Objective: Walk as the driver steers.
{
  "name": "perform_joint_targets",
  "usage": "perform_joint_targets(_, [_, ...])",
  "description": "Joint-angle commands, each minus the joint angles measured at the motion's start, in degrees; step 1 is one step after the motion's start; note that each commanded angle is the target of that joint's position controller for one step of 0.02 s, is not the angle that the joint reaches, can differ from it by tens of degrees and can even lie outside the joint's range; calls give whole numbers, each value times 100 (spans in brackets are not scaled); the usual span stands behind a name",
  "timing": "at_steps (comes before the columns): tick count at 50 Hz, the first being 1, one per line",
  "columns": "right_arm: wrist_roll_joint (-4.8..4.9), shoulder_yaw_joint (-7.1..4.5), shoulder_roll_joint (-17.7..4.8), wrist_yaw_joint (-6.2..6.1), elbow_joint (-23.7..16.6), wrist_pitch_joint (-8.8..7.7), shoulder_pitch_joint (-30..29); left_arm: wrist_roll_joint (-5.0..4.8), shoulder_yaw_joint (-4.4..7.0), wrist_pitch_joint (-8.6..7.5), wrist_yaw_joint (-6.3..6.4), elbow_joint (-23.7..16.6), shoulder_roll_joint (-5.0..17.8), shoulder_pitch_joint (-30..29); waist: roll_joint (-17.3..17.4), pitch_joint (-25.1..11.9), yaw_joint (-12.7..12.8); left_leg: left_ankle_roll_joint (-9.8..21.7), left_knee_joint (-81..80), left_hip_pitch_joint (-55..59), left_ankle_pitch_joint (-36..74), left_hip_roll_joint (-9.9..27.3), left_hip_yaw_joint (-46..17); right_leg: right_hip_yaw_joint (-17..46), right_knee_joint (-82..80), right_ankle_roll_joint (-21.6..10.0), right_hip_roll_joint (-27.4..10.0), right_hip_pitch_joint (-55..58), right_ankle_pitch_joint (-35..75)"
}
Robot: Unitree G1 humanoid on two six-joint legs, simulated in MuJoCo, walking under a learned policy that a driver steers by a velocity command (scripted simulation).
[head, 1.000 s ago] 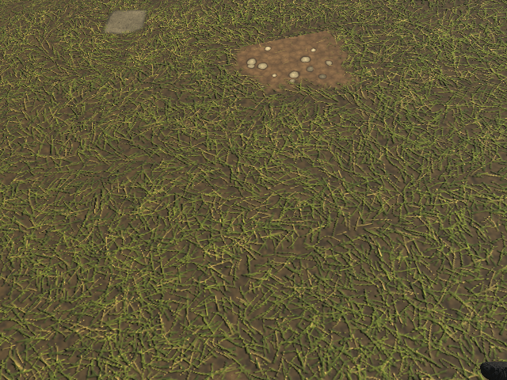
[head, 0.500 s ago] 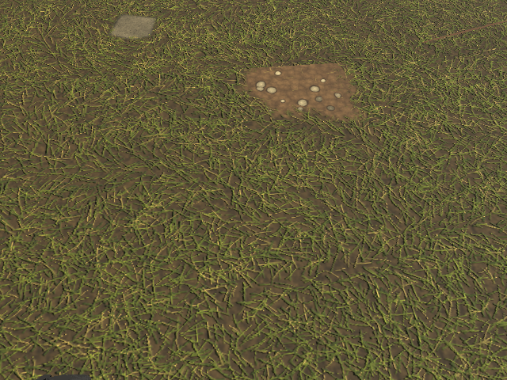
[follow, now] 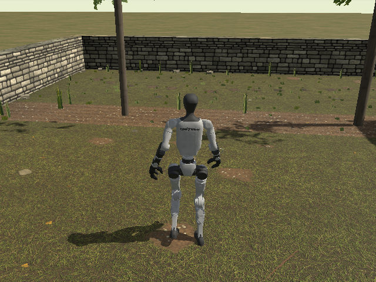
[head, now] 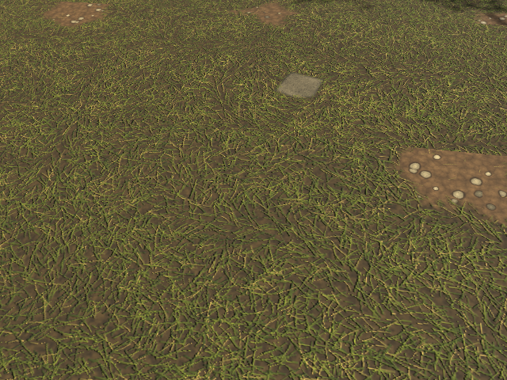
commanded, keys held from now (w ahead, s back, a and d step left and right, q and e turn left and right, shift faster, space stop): e+shift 0.50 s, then shift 0.04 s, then q+shift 0.38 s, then w+q+shift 0.08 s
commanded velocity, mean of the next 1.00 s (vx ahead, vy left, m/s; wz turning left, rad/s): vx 0.21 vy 0.00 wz -0.28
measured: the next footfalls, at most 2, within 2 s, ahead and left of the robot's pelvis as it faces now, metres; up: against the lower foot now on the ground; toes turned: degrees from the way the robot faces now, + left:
left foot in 0.20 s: +0.28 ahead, +0.12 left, +0.00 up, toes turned -15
right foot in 0.60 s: +0.30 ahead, -0.18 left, +0.00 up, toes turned -31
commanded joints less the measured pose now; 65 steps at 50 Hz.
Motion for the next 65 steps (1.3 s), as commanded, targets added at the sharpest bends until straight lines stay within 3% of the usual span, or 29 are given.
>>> perform_joint_targets(1, [-58, -57, -488, 85, -709, -174, -857, -83, 215, -103, 68, -107, 901, 302, -1075, 733, 27, -251, -539, -1565, 204, 344, 81, 2244, -1609, -956, -1173, 799, -619])
perform_joint_targets(4, [58, 119, -143, 113, -872, -213, -1267, -58, 254, -13, 161, 108, 928, 406, -1101, 675, 4, -401, -1709, -802, 127, -29, 480, 1675, -1069, -876, -891, 564, 2435])
perform_joint_targets(5, [529, 101, 47, -12, -1007, -496, -1540, -579, 155, 8, 290, -69, 569, 345, -898, 514, 13, -415, -2413, -413, 301, -158, 122, 1879, -970, -926, -990, 501, 2372])
perform_joint_targets(9, [424, -288, -782, -239, -645, -569, -473, -435, 356, 106, 390, -342, 1138, -187, -987, -346, -719, -203, -3522, 2434, 2348, -79, 7, 1587, 243, -73, -537, -357, 3870])
perform_joint_targets(10, [361, -370, -954, -320, -538, -493, 322, -366, 284, 75, 357, -507, 834, -325, -793, -926, -1101, 69, -3307, 3765, 2569, 551, -404, 1444, 1365, 196, -284, -1067, 3118])
perform_joint_targets(11, [318, -390, -1213, -412, -499, -342, 956, -167, 82, 93, 363, -634, 58, 131, 587, -1743, -980, 499, -2980, 4984, 4101, 2153, -1755, 792, 3081, 455, 303, -1938, -1489])
perform_joint_targets(12, [252, -360, -1100, -344, -473, -224, 762, -359, 73, 117, 368, -668, 381, 1066, 1762, -2313, -535, 1260, -3345, 4957, 3452, 3238, -3560, 499, 4252, 541, 77, -2497, -2316])
perform_joint_targets(15, [320, -204, -306, -345, -569, -98, -154, -388, 275, 392, 451, -582, 823, 305, 231, -369, -417, 993, -3630, 3025, 3751, 2217, -1411, -99, 4964, 876, -684, -2881, -1177])
perform_joint_targets(18, [280, -270, -357, -327, -337, -143, -609, -334, 216, 548, 403, -899, 444, -96, 518, 203, -196, 988, -4169, 1801, 3921, 1947, -336, -406, 4343, 934, -978, -2529, -814])
perform_joint_targets(26, [516, -488, -877, -280, 48, -110, -918, -278, 207, 645, 2, -1370, 597, -1028, 313, 16, -294, 748, -3975, 1669, 3408, 1970, 958, -849, 1815, 463, -948, -1249, 822])
perform_joint_targets(30, [684, -413, -813, -134, 357, -132, -364, -156, 360, 596, 73, -1461, 928, -817, -382, -289, -37, 286, -2359, 1318, 3223, 1591, 1148, -870, 131, -91, -384, 517, 1801])
perform_joint_targets(31, [386, -239, -486, -93, 283, -142, -143, -79, 442, 560, 217, -1534, 1475, -464, -1548, -843, 8, -186, -956, 310, 930, 1136, 1456, 564, 129, -546, -1675, 1862, 4960])
perform_joint_targets(32, [248, -46, -189, -60, 321, -70, 258, 101, 215, 496, 274, -1713, 1272, -902, -2078, -1765, -261, -553, 291, -289, -2270, 748, 742, 1957, 70, -1825, -3200, 2207, 5485])
perform_joint_targets(33, [448, -195, -708, -58, 511, 66, -46, 67, 36, 440, 208, -1624, 628, -871, -991, -1771, 85, -624, 524, -18, -2090, 905, 144, 1403, -163, -1717, -2815, 1585, 4475])
perform_joint_targets(34, [587, -208, -720, -75, 450, 143, -147, 24, 22, 372, 164, -1440, 665, -1055, -1020, -1156, -68, -595, 458, -200, -1981, 917, 85, 800, -216, -1412, -2447, 1245, 3744])
perform_joint_targets(38, [522, -346, -954, -342, 664, 383, 289, 31, 156, 365, 285, -1288, 1000, -1864, -1083, -290, -421, -839, 706, 94, -892, 704, 378, -228, -679, -1077, -2087, -40, 2653])
perform_joint_targets(41, [550, -343, -693, -424, 571, 483, 335, 22, 119, 392, 423, -1201, 691, -1976, -943, -178, -410, -866, 635, -175, -536, 832, 393, -535, -859, -1082, -2217, 31, 1878])
perform_joint_targets(46, [462, -261, -383, -277, 182, 525, 58, 1, 219, 430, 491, -992, 693, -2008, -909, -190, -324, -675, -513, 139, -371, 1006, 632, -926, -839, -1044, -2438, 215, 1632])
perform_joint_targets(48, [514, -301, -476, -168, 155, 522, 305, -174, 343, 389, 415, -923, 957, -1892, -1046, -384, -383, -386, -879, 518, -461, 1011, 805, -787, -1206, -883, -2622, 150, -344])
perform_joint_targets(52, [566, -461, -545, -112, 1003, 488, 1960, -389, 348, 267, 310, -918, 777, -2697, -520, 126, -1335, 363, -2234, 2234, -392, 512, 1564, -1343, -558, -151, -2130, -1092, -2590])
perform_joint_targets(53, [557, -514, -553, -173, 1431, 427, 2848, -328, 272, 260, 263, -951, 384, -2883, 401, 409, -1615, 636, -2818, 2889, -832, 483, 1117, -1857, 1180, 109, -1627, -1887, -2601])
perform_joint_targets(54, [463, -492, -734, -171, 1361, 260, 3000, -267, 103, 232, 153, -1079, -225, -3093, 1718, 1073, -1527, 1164, -3181, 3068, -1480, 1529, -1217, -1849, 4267, 378, -1035, -3884, -2385])
perform_joint_targets(55, [404, -410, -1008, -47, 719, -77, 2108, -450, 55, 29, 62, -1529, -183, -3261, 1528, 964, -1078, 2004, -4794, 2801, -2729, 2237, -4199, -549, 4741, 385, -348, -4977, -1781])
perform_joint_targets(56, [403, -457, -1072, -19, 491, -241, 1459, -585, 147, -172, -21, -1579, 370, -3397, 722, 1196, -930, 1986, -5404, 2733, -3177, 2623, -4329, -229, 4654, 254, -663, -5265, -1082])
perform_joint_targets(57, [460, -405, -956, -58, 410, -306, 1238, -498, 221, -315, -43, -1506, 635, -3227, 406, 1203, -741, 1788, -5341, 2727, -2778, 2500, -3940, -159, 4304, 223, -770, -5135, -409])
perform_joint_targets(58, [217, -527, -1294, -129, 456, -44, 1031, 438, 155, -90, -66, -1093, 669, -2732, 189, 1068, -582, 1353, -5326, 2264, -2261, 1946, -2917, -505, 4011, 449, -925, -4348, 329])
perform_joint_targets(59, [228, -470, -1132, -157, 433, -4, 1082, 467, 184, 53, -91, -999, 665, -2513, 283, 1067, -578, 1153, -5367, 1986, -1610, 1525, -2344, -658, 3747, 579, -866, -3763, 649])
perform_joint_targets(61, [300, -347, -711, -113, 646, -67, 1549, 221, 143, 237, -134, -978, 559, -2541, 224, 986, -703, 1100, -5323, 2154, -636, 1217, -1868, -755, 3477, 706, -790, -3505, 949])
perform_joint_targets(65, [356, -281, -488, -117, 1032, -209, 2220, 105, 26, 285, -190, -891, 333, -2728, 304, 847, -933, 892, -5304, 3196, 929, 1051, -994, -1149, 2533, 503, -715, -3723, 1488])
